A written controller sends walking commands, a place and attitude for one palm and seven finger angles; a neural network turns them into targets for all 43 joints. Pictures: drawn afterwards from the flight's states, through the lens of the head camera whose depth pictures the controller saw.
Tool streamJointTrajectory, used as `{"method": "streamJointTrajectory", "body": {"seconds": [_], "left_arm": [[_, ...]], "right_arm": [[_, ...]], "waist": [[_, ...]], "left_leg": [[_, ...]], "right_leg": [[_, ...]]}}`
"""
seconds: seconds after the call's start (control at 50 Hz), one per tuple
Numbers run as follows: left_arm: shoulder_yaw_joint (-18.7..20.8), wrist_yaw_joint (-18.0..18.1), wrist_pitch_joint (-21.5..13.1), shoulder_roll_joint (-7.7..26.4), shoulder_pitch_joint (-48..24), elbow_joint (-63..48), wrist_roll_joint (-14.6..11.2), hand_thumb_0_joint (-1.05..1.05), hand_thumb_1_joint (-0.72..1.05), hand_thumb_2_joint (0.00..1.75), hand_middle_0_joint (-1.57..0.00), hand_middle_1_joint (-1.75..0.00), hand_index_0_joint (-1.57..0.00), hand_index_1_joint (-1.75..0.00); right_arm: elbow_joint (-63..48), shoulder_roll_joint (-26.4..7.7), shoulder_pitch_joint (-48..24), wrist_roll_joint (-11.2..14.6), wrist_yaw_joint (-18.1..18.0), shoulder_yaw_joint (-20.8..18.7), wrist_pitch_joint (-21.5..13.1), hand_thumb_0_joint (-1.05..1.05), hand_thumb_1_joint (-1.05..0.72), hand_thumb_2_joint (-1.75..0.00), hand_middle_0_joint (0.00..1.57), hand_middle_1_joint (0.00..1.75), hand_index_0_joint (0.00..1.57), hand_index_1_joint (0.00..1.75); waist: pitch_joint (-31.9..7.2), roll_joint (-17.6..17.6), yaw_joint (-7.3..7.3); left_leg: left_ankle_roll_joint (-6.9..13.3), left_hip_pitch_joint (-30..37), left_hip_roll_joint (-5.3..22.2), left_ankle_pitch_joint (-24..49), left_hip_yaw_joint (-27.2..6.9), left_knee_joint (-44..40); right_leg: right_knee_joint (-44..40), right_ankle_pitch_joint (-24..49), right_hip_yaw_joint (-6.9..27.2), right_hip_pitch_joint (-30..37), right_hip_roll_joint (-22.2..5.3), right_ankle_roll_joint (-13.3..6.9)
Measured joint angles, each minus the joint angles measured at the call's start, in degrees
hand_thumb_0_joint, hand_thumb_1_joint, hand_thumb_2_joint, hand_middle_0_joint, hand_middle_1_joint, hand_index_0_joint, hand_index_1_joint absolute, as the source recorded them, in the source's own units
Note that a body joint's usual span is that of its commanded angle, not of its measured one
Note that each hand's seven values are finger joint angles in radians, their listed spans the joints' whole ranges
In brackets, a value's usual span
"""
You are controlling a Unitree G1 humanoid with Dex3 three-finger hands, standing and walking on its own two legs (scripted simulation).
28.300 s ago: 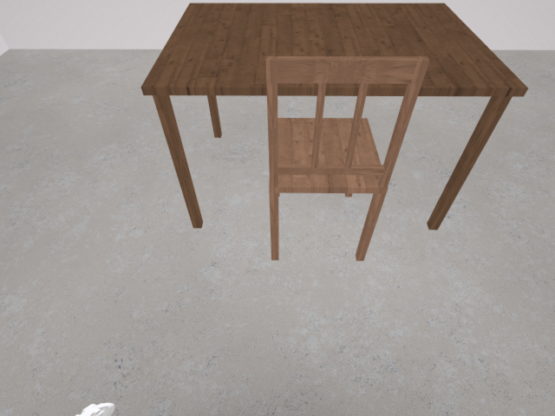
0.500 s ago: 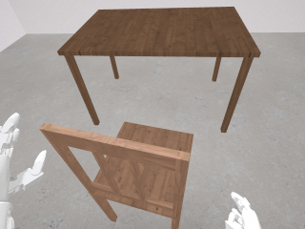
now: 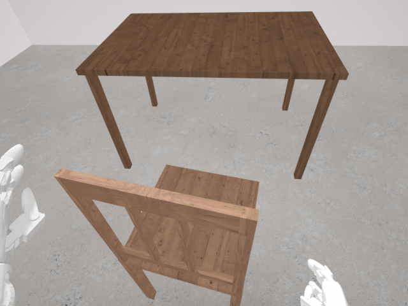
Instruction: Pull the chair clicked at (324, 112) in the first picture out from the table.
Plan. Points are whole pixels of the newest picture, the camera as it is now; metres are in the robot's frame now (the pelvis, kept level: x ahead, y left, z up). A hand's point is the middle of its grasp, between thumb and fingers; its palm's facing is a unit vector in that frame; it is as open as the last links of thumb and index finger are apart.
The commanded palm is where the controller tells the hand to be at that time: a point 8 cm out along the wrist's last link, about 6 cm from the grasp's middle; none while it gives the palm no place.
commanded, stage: step back with the hand held close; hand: left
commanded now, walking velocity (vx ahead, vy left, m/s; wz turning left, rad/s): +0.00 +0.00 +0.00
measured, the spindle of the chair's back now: (145, 235) +0.29 +0.20 -0.10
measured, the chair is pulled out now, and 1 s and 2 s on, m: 0.60 0.60 0.60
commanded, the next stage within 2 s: stop stepping back and stand still in 1.38 s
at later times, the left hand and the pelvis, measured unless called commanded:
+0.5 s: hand (27, 245) +0.15 +0.27 +0.15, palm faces +0.40 -0.74 -0.55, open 7.4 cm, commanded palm +0.09 +0.30 +0.18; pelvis -0.05 +0.01 +0.00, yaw -1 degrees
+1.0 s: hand out of the picture +0.06 +0.29 +0.16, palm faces +0.52 -0.70 -0.50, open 7.4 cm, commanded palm -0.01 +0.31 +0.18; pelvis -0.13 +0.01 -0.02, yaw +3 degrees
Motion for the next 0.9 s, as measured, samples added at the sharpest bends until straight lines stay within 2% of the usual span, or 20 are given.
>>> {"method": "streamJointTrajectory", "body": {"seconds": [0.08, 0.18, 0.26, 0.34, 0.4, 0.48, 0.6, 0.68, 0.76, 0.8, 0.84, 0.9], "left_arm": [[0.5, -0.4, -0.8, -1.0, -1.4, 1.9, -0.6, 0.02, 0.89, 0.90, -0.21, -0.30, -0.22, -0.30], [0.5, -0.7, -2.0, -1.5, -0.9, 2.2, -0.3, 0.02, 0.89, 0.90, -0.21, -0.30, -0.21, -0.30], [0.1, -0.9, -2.6, 0.5, 2.0, -0.8, -0.1, 0.02, 0.89, 0.90, -0.21, -0.30, -0.21, -0.30], [1.7, -0.7, -3.7, 3.2, 5.6, -3.7, -0.3, 0.02, 0.89, 0.90, -0.21, -0.30, -0.22, -0.30], [3.2, -0.4, -4.3, 4.4, 6.8, -4.1, -0.5, 0.02, 0.89, 0.90, -0.21, -0.31, -0.22, -0.30], [3.9, 0.3, -4.4, 3.7, 6.5, -2.5, -0.6, 0.01, 0.89, 0.90, -0.21, -0.30, -0.22, -0.30], [1.8, 1.2, -3.6, 0.8, 4.8, -1.0, -0.1, 0.01, 0.89, 0.90, -0.21, -0.30, -0.22, -0.30], [0.8, 1.7, -4.0, 0.4, 3.9, -2.0, 0.6, 0.02, 0.89, 0.90, -0.21, -0.30, -0.22, -0.30], [1.8, 2.1, -4.9, 1.7, 3.0, -3.8, 1.2, 0.02, 0.88, 0.90, -0.21, -0.30, -0.22, -0.30], [3.1, 2.2, -5.6, 3.2, 2.8, -5.1, 1.2, 0.02, 0.88, 0.90, -0.21, -0.30, -0.22, -0.30], [4.5, 2.2, -6.6, 4.4, 3.0, -5.6, 1.2, 0.02, 0.88, 0.90, -0.21, -0.30, -0.22, -0.30], [5.6, 2.1, -7.7, 4.8, 3.2, -4.8, 1.9, 0.02, 0.89, 0.90, -0.21, -0.30, -0.22, -0.30]], "right_arm": [[-1.2, -0.1, -0.7, 0.1, 0.1, 0.5, 1.3, 0.01, -0.91, -0.90, 0.21, 0.30, 0.20, 0.30], [-4.2, -0.4, -2.6, -0.1, -0.1, 0.5, 4.0, 0.01, -0.91, -0.90, 0.21, 0.30, 0.20, 0.30], [-5.8, -0.3, -2.8, 0.1, -0.2, -0.3, 5.6, 0.01, -0.91, -0.90, 0.21, 0.30, 0.20, 0.30], [-6.2, 0.2, -1.8, 0.6, -0.5, -1.3, 6.7, 0.01, -0.91, -0.90, 0.21, 0.30, 0.20, 0.30], [-6.0, 0.5, -0.9, 0.8, -0.7, -1.7, 7.2, 0.01, -0.91, -0.90, 0.21, 0.30, 0.20, 0.30], [-5.4, 0.4, -0.1, 0.9, -1.0, -1.7, 7.1, 0.01, -0.91, -0.90, 0.21, 0.30, 0.20, 0.30], [-5.4, -0.4, 0.9, 0.6, -1.0, -1.2, 6.1, 0.01, -0.91, -0.90, 0.21, 0.30, 0.20, 0.30], [-5.5, -0.8, 1.7, 0.3, -1.2, -0.5, 5.1, 0.01, -0.91, -0.90, 0.21, 0.30, 0.20, 0.30], [-6.0, -0.7, 2.7, 0.1, -1.2, -0.1, 3.9, 0.01, -0.91, -0.90, 0.21, 0.30, 0.20, 0.30], [-6.5, -0.3, 3.1, 0.2, -1.0, 0.0, 3.2, 0.01, -0.91, -0.90, 0.21, 0.30, 0.20, 0.30], [-6.4, 0.3, 3.4, 0.3, -0.8, 0.0, 2.6, 0.01, -0.91, -0.90, 0.21, 0.30, 0.20, 0.30], [-6.5, 0.7, 4.2, 0.3, -0.5, -0.1, 1.9, 0.01, -0.91, -0.90, 0.21, 0.30, 0.20, 0.30]], "waist": [[0.4, 0.2, -0.13], [2.6, -0.6, -1.79], [3.5, -1.5, -3.56], [2.8, -2.3, -4.63], [2.0, -2.6, -4.70], [1.0, -2.7, -4.21], [0.2, -2.9, -3.14], [0.2, -3.8, -2.67], [0.7, -4.3, -3.26], [1.3, -4.9, -3.81], [1.6, -5.6, -4.22], [1.2, -5.0, -4.73]], "left_leg": [[0.2, -0.9, 0.0, 0.2, 0.3, 0.2], [0.6, -2.8, -0.6, 1.8, 2.0, -1.1], [0.8, -4.4, -1.5, 2.9, 2.5, -1.3], [0.9, -6.1, -1.9, 3.1, 2.5, -0.3], [0.8, -7.2, -1.9, 3.2, 2.3, 0.8], [0.6, -8.6, -1.7, 3.6, 2.1, 2.2], [0.7, -11.6, -1.2, 4.3, 1.9, 4.8], [1.2, -13.9, -1.0, 3.2, 1.9, 6.7], [1.5, -15.4, -0.7, 5.0, 1.3, 6.8], [1.3, -16.0, -0.9, 7.2, 0.9, 7.0], [1.2, -16.2, -1.4, 6.9, 0.8, 7.8], [1.7, -17.1, -1.4, 5.8, 0.6, 9.7]], "right_leg": [[-0.4, 0.6, 0.3, -0.8, 0.1, 0.1], [-0.5, 2.3, 2.0, -3.8, -0.4, 0.4], [0.5, 2.8, 2.7, -6.1, -1.2, 0.8], [1.9, 2.7, 2.8, -7.9, -1.6, 0.8], [2.6, 3.0, 2.6, -8.7, -1.7, 0.7], [2.8, 3.9, 2.4, -9.5, -1.5, 0.5], [2.4, 6.1, 2.2, -11.1, -1.0, 0.3], [2.3, 6.4, 2.1, -12.4, -0.8, 0.1], [2.3, 3.5, 1.8, -13.4, -0.3, 0.1], [2.7, 4.4, 2.0, -13.7, -0.3, 0.2], [3.6, 5.5, 2.6, -14.0, -0.5, 0.3], [5.8, 3.4, 3.3, -14.7, 0.1, 0.3]]}}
